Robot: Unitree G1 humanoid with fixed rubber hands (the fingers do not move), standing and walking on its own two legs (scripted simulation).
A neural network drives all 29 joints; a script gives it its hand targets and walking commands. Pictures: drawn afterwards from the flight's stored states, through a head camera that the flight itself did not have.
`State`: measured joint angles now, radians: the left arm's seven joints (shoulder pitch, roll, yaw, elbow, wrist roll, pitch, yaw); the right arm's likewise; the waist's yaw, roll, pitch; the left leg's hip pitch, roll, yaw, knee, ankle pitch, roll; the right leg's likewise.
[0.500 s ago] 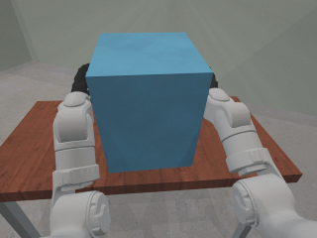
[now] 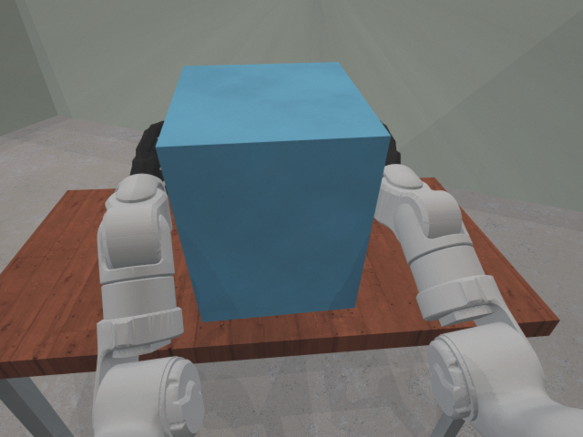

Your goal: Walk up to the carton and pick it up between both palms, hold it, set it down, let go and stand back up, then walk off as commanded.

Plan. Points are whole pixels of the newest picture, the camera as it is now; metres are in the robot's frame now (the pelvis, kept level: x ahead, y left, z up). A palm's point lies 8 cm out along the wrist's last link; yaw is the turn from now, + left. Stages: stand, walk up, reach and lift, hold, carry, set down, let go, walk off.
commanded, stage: hold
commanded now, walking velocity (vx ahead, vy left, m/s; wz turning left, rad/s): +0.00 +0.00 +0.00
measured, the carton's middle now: (271, 190) +0.37 +0.01 +0.24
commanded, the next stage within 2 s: set down in 0.22 s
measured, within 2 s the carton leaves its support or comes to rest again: neither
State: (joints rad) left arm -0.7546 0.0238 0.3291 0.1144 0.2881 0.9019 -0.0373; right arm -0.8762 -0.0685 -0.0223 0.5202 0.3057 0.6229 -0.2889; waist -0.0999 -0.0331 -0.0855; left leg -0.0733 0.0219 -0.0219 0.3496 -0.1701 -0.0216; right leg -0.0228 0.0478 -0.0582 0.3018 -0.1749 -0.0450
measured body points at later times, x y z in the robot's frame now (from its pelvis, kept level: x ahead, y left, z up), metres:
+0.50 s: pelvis -0.01 +0.00 +0.00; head -0.09 +0.02 +0.44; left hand +0.37 +0.15 +0.29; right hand +0.37 -0.15 +0.26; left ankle +0.02 +0.13 -0.75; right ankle +0.00 -0.08 -0.75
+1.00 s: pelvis +0.00 +0.01 +0.00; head -0.02 +0.06 +0.44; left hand +0.40 +0.16 +0.20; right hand +0.39 -0.13 +0.17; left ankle +0.02 +0.13 -0.75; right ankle +0.00 -0.08 -0.75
